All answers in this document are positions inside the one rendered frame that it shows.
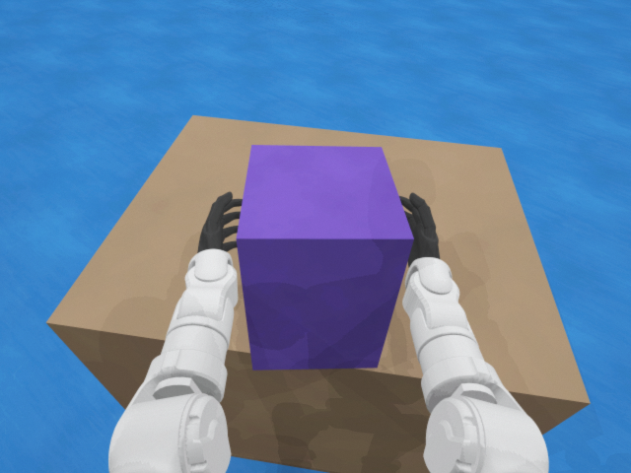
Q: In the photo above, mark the right robot forearm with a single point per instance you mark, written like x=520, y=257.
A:
x=446, y=348

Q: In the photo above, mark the left robot forearm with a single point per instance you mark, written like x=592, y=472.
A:
x=198, y=338

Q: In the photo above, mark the pedestal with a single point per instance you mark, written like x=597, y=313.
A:
x=116, y=315

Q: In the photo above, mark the robot right upper arm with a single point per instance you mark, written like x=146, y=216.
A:
x=467, y=435

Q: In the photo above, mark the right robot hand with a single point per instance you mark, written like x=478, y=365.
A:
x=423, y=228

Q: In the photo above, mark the carton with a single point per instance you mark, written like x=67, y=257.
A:
x=323, y=244

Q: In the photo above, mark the left robot hand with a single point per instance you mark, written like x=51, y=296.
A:
x=213, y=234

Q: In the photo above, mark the robot left upper arm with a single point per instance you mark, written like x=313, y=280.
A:
x=181, y=434

